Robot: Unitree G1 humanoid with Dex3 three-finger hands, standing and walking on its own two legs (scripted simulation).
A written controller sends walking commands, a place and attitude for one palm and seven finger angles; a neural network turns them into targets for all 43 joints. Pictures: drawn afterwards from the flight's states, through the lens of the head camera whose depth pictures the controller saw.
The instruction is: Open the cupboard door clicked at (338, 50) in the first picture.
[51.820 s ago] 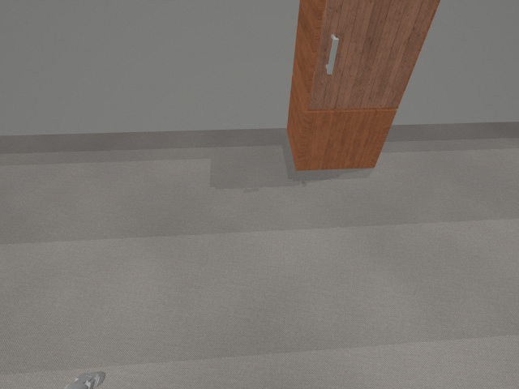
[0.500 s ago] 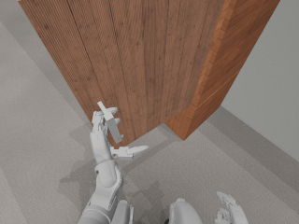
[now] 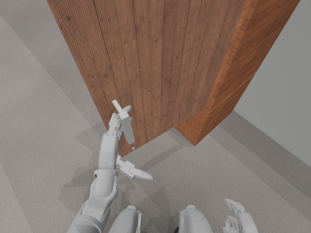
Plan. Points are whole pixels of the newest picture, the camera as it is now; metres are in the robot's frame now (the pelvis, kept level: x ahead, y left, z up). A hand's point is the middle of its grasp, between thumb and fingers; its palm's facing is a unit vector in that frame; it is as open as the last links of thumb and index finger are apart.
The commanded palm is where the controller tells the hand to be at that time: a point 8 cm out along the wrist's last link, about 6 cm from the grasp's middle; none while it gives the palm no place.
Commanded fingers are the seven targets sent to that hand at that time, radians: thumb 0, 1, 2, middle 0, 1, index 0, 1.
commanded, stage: slide the hand sideways off the handle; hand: left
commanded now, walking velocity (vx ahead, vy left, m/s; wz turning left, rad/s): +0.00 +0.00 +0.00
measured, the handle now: (123, 123) +0.39 +0.10 +0.03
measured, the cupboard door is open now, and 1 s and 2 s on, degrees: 81 83 83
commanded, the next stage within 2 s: draw the hand back to the body in 1.06 s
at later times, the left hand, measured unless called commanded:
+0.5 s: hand (115, 167) +0.27 +0.11 +0.02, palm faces -0.10 -0.99 -0.04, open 16.3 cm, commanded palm +0.25 +0.16 +0.03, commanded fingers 0.00 -0.50 0.30 -0.15 -0.30 -0.15 -0.30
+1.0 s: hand (92, 179) +0.24 +0.16 +0.02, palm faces -0.10 -0.99 -0.05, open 16.3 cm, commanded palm +0.22 +0.22 +0.03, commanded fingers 0.00 -0.50 0.30 -0.15 -0.30 -0.15 -0.30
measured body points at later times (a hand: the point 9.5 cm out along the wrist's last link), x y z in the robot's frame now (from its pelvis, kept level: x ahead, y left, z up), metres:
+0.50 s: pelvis +0.00 +0.01 -0.01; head +0.09 +0.01 +0.43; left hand +0.27 +0.16 +0.02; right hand +0.19 -0.22 -0.10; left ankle +0.02 +0.12 -0.63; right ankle +0.04 -0.11 -0.63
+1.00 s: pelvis +0.01 +0.00 -0.02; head +0.10 +0.01 +0.43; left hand +0.24 +0.21 +0.03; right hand +0.20 -0.24 -0.10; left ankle +0.02 +0.12 -0.63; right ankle +0.04 -0.11 -0.63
